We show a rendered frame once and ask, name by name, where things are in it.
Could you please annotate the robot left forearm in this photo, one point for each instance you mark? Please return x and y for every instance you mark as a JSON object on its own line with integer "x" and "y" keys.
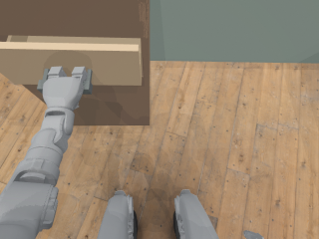
{"x": 43, "y": 158}

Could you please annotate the right robot shin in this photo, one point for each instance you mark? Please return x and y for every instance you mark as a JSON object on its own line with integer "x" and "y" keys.
{"x": 180, "y": 224}

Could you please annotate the robot shin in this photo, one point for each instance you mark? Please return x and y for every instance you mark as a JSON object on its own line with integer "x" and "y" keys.
{"x": 130, "y": 224}
{"x": 180, "y": 224}

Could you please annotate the left robot hand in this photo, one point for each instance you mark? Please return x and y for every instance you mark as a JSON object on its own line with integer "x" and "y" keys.
{"x": 62, "y": 91}

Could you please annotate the cabinet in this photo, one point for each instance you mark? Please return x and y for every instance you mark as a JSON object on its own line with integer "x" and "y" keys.
{"x": 107, "y": 104}

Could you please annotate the handle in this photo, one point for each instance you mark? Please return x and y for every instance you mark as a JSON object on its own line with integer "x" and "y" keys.
{"x": 87, "y": 83}

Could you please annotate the robot left upper arm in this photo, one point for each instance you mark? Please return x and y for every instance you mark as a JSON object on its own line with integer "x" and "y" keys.
{"x": 26, "y": 209}

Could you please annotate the drawer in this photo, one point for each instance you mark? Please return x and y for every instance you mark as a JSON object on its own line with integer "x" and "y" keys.
{"x": 113, "y": 61}

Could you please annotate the left robot shin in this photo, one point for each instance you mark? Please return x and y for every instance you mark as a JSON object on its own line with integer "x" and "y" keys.
{"x": 130, "y": 224}

